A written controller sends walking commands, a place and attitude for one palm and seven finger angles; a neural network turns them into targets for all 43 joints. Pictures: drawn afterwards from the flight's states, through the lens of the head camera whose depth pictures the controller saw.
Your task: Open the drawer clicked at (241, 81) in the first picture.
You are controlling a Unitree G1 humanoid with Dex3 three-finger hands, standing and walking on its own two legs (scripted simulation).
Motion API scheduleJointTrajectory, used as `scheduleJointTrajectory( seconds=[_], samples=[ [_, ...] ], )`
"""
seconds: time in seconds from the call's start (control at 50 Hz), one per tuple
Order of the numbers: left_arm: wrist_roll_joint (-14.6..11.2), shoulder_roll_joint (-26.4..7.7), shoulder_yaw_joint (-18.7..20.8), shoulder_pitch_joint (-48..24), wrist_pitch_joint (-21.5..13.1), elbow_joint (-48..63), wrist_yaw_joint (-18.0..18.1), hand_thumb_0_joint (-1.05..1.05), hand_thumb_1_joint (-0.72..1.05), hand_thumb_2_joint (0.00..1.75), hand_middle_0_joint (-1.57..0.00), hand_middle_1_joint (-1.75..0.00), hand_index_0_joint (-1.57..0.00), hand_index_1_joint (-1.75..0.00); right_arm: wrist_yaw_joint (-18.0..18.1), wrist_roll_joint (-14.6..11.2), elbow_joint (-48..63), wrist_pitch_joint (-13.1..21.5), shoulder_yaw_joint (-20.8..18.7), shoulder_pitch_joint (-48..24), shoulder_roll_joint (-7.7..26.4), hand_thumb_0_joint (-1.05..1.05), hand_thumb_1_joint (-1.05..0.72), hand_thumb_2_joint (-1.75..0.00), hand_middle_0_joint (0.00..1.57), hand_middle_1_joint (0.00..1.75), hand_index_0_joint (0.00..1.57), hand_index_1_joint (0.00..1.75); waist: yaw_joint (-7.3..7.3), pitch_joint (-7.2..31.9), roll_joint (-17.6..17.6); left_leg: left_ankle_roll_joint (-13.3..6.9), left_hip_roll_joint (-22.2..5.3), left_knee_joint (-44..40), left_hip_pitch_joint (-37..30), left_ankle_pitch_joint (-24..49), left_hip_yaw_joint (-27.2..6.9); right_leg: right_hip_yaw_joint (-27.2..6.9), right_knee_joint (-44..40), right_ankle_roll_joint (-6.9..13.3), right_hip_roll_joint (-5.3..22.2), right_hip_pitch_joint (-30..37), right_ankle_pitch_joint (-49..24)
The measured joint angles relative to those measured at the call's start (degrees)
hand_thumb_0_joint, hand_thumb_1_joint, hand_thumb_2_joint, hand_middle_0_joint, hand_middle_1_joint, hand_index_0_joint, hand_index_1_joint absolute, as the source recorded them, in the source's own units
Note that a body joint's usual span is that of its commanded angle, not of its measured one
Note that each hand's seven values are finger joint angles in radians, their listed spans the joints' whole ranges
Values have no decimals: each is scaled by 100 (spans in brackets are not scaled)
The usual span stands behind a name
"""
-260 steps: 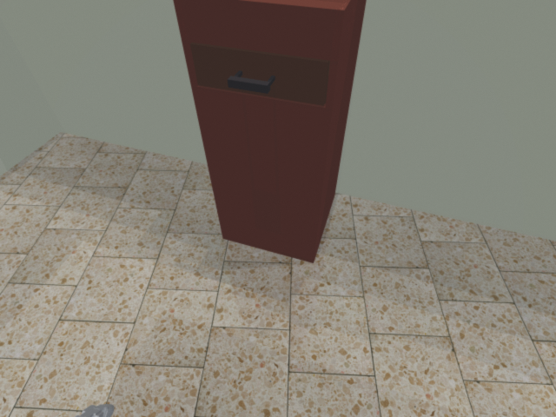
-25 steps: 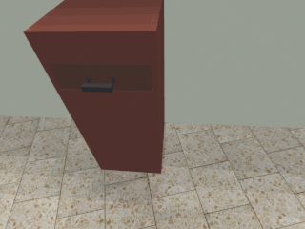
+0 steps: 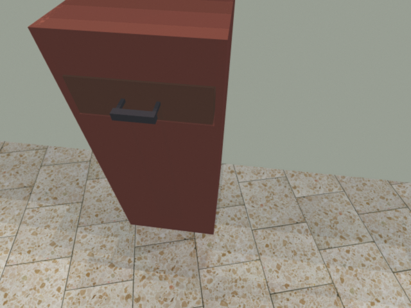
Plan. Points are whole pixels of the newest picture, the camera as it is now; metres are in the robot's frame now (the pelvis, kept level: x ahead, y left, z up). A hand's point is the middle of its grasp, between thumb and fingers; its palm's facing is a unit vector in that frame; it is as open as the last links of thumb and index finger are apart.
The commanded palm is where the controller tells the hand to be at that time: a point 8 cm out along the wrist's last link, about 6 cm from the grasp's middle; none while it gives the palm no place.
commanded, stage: shuffle to correct the standing spot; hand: left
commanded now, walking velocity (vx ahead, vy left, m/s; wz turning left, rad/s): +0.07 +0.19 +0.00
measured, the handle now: (136, 110) +0.55 +0.23 +0.06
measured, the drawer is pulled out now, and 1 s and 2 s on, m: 0.00 0.00 0.00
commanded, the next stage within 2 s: come to a stop and stand still in 0.02 s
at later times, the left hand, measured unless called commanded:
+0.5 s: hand out of the picture +0.09 +0.21 -0.17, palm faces +0.04 -0.97 -0.23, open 7.4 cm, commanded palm none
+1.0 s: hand out of the picture +0.05 +0.17 -0.16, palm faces +0.03 -0.97 -0.23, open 7.2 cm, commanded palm none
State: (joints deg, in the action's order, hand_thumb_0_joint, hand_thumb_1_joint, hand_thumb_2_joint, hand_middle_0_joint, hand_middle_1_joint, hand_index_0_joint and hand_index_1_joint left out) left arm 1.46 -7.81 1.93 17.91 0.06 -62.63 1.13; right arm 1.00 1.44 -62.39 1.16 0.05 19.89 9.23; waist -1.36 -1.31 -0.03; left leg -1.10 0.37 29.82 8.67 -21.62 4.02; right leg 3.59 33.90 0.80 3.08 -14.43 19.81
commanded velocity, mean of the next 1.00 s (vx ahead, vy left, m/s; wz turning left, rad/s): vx -0.04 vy -0.01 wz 0.00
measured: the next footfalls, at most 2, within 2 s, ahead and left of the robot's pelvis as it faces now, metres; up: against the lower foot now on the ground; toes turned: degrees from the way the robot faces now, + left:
right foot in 0.52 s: +0.08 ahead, -0.09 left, +0.00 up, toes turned -2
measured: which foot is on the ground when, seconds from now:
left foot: down 0.00-1.00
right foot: down 0.00-0.24, up 0.26-0.50, down 0.52-1.00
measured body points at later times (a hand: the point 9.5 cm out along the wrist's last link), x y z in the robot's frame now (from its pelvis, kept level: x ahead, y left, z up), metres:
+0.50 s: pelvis +0.04 +0.03 +0.00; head +0.08 +0.02 +0.45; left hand +0.08 +0.26 -0.15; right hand +0.08 -0.20 -0.16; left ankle -0.01 +0.12 -0.73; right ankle +0.04 -0.08 -0.73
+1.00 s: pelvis +0.03 -0.01 +0.01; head +0.03 -0.03 +0.46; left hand +0.05 +0.22 -0.14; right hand +0.01 -0.22 -0.16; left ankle -0.01 +0.12 -0.73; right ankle +0.04 -0.08 -0.73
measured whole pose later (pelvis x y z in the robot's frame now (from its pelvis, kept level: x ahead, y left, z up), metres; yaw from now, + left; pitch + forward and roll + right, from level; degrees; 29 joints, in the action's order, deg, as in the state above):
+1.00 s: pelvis +0.03 -0.01 +0.01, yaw +1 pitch -1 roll +1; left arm 0.4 -9.2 -0.3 14.7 -0.8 -63.0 2.0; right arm 1.6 0.8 -66.4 0.7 0.6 17.1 7.4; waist 0.2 -1.2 -1.0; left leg 1.2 -2.0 21.1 4.9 -14.8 4.8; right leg 5.3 23.9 3.8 -1.4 -10.6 12.5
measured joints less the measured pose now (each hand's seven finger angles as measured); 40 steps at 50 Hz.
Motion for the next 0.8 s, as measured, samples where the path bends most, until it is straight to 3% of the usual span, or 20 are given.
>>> scheduleJointTrajectory(
  seconds=[0.04, 0.12, 0.18, 0.22, 0.26, 0.34, 0.46, 0.52, 0.64, 0.8],
  samples=[
    [10, -30, 0, -26, 27, 1, 6, 0, 91, 90, -20, -30, -20, -30, 23, -6, 53, 12, 6, 22, -8, 0, -91, -90, 20, 30, 20, 30, -10, -12, 3, -47, 36, 34, -50, -85, 64, -41, 145, 66, 40, -20, 135],
    [4, -45, 29, -94, -53, 79, 27, 0, 91, 90, -20, -30, -20, -30, 25, -29, 122, -65, -12, -4, -19, 0, -91, -90, 20, 30, 20, 30, 1, -24, -108, -56, 13, 435, 73, -300, 87, -49, 242, -192, 56, 8, 271],
    [33, -54, 75, -153, -121, 196, 85, 0, 91, 90, -20, -30, -20, -30, 9, -56, 178, -159, -58, -139, -29, 0, -91, -90, 20, 30, 20, 30, 5, -80, -83, 48, 19, 1036, 476, -552, 111, 36, 244, -237, 177, 74, 340],
    [37, -76, 81, -164, -83, 261, 115, 0, 91, 90, -20, -30, -20, -30, 4, -73, 236, -141, -93, -283, -24, 1, -91, -90, 20, 30, 20, 30, -2, -152, -24, 54, -1, 529, 500, -98, 119, 34, 301, -293, 260, 103, 381],
    [-8, -106, 75, -178, 40, 241, 130, 0, 91, 90, -20, -30, -20, -30, 37, -34, 253, -64, -123, -401, -8, 1, -92, -90, 20, 30, 20, 30, -28, -183, 83, -86, 82, 459, 420, 55, 238, -107, 652, -246, 325, -20, 559],
    [-40, -138, 20, -289, 180, 146, 156, 0, 91, 90, -20, -30, -20, -30, 134, -8, 286, 30, -101, -511, -10, 1, -93, -90, 20, 30, 20, 30, 43, -150, 85, -239, 132, 40, 137, 86, 277, -244, 1460, -132, 136, -313, 980],
    [-58, -133, -41, -577, 141, 275, 111, 0, 91, 90, -20, -30, -20, -30, 163, -20, 221, 2, -98, -645, 6, 1, -93, -90, 20, 30, 20, 30, 93, -260, 19, -192, 141, -475, -161, 343, 216, -66, 589, -120, 1, -228, 331],
    [-42, -151, -51, -645, 82, 360, 94, 0, 91, 90, -20, -30, -20, -30, 146, -36, 198, -38, -126, -668, 2, 1, -93, -90, 20, 30, 20, 30, 98, -296, 20, -127, 150, -334, -152, 249, 243, -48, -89, -63, -24, -45, -397],
    [-48, -103, -148, -620, -29, 315, 110, 0, 91, 90, -20, -30, -20, -30, 123, -86, 87, -120, -168, -698, 31, 1, -92, -90, 20, 30, 20, 30, 239, -151, -129, 20, 1, -236, -101, 180, 199, 14, -161, 76, -166, -6, -196],
    [-93, -137, -185, -639, -55, 187, 107, 0, 93, 90, -20, -30, -20, -30, 96, -64, -234, -34, -33, -511, -57, 1, -92, -90, 20, 30, 20, 30, 173, -25, -73, 122, -100, -721, -351, 494, 158, 74, -646, 171, -298, 252, -485]
  ],
)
